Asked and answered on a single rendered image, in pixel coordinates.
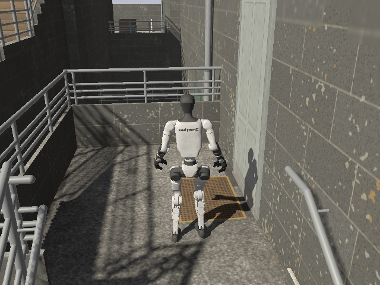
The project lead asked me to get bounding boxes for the robot left hand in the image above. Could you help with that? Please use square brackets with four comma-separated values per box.
[154, 158, 167, 170]

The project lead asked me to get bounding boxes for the robot right upper arm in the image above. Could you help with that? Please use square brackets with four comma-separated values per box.
[201, 119, 218, 151]

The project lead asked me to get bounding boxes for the robot right shin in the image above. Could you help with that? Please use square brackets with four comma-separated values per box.
[195, 189, 205, 229]

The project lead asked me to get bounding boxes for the robot right forearm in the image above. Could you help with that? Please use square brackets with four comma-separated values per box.
[213, 142, 225, 163]

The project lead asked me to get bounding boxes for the robot head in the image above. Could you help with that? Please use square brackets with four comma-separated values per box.
[178, 94, 198, 122]

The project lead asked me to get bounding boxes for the robot left upper arm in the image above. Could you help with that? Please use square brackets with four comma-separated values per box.
[160, 120, 176, 153]

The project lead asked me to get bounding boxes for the robot left forearm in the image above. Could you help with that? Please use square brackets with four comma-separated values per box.
[155, 144, 166, 162]

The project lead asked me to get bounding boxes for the robot right hand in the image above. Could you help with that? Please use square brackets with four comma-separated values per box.
[213, 160, 227, 173]

